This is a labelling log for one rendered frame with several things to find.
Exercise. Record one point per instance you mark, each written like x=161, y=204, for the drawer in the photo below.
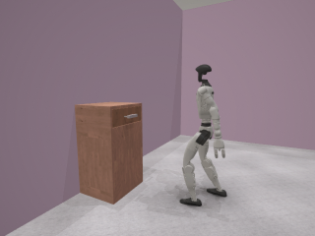
x=118, y=114

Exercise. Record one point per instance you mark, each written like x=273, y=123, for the cabinet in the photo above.
x=110, y=160

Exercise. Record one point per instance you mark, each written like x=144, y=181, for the left robot forearm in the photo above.
x=216, y=122

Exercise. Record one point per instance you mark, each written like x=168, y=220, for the handle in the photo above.
x=131, y=116

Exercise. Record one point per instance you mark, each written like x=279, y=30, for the left robot hand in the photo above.
x=218, y=144

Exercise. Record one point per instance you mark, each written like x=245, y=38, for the humanoid robot torso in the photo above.
x=204, y=113

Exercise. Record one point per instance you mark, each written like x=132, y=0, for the robot left shin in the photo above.
x=190, y=181

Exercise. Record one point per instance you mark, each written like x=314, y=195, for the robot left upper arm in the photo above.
x=205, y=94

